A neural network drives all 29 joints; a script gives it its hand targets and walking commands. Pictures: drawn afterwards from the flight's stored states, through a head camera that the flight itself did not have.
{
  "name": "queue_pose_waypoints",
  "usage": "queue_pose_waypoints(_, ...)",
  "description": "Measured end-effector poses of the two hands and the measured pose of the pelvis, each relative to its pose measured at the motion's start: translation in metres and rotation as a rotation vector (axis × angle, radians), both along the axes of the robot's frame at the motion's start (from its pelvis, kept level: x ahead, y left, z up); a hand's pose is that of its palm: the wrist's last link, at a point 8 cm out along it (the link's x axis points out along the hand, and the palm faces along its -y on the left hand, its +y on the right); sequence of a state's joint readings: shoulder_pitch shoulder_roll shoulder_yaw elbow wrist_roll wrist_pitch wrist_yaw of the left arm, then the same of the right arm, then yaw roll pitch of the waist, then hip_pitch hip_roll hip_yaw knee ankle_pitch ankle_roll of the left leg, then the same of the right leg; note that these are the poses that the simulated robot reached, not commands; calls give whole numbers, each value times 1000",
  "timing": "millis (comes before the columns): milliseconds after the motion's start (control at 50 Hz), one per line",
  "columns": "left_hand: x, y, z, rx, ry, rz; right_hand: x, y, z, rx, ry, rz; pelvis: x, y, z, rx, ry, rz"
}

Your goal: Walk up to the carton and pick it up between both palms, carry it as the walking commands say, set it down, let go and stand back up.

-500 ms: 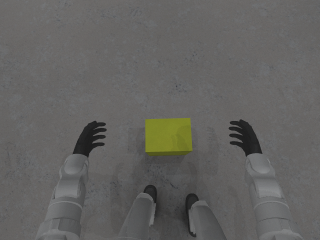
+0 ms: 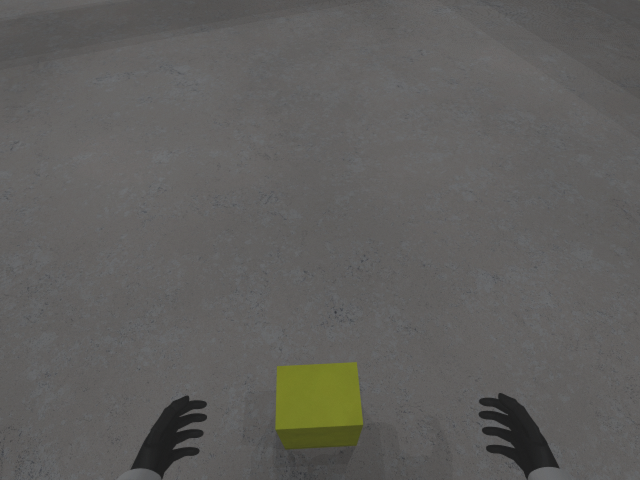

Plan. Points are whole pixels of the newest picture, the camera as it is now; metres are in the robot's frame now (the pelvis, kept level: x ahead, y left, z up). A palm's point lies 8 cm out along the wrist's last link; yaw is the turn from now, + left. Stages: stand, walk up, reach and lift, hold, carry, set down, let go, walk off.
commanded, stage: let go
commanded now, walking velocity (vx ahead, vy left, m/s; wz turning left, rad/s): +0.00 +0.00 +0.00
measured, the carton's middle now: (319, 408) +0.36 +0.04 -0.64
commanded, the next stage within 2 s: stand in 0.34 s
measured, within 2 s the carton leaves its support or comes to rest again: neither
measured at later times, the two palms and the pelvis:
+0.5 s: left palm out of the picture +0.13 +0.30 -0.09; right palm out of the picture +0.13 -0.25 -0.08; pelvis -0.01 +0.02 +0.00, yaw -1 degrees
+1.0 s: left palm out of the picture +0.10 +0.32 -0.11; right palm out of the picture +0.09 -0.26 -0.09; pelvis -0.01 +0.03 +0.00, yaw -2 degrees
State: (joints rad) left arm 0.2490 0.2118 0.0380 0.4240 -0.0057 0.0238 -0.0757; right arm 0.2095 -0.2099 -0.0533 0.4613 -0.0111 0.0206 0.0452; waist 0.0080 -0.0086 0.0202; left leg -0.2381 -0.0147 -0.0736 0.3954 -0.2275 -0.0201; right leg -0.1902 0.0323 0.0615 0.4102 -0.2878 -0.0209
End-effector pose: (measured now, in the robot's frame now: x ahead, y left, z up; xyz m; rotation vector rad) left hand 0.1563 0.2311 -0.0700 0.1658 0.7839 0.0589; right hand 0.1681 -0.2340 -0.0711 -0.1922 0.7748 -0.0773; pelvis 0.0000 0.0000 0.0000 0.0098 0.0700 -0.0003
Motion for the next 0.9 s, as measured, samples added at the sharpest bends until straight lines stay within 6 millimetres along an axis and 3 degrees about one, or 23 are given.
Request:
queue_pose_waypoints(160, 7, -2, 4, 4, -9, -22, -11, -3, 8, -9, 12, 4, -3, -1, 1, -2, -101, -5)
queue_pose_waypoints(340, -1, 17, 2, 35, 24, 2, -24, 11, 1, -7, 35, -21, -9, 12, -1, -7, -129, -12)
queue_pose_waypoints(420, -11, 43, -10, 111, 49, 26, -35, 1, -8, -97, 86, -38, -11, 17, -3, -12, -95, -18)
queue_pose_waypoints(560, -34, 77, -25, 167, 123, 42, -45, -24, -4, -198, 113, -79, -10, 26, -5, -16, -74, -27)
queue_pose_waypoints(900, -55, 91, -36, 200, 222, 12, -65, -27, -13, -203, 185, -108, -9, 35, -2, -13, -81, -37)
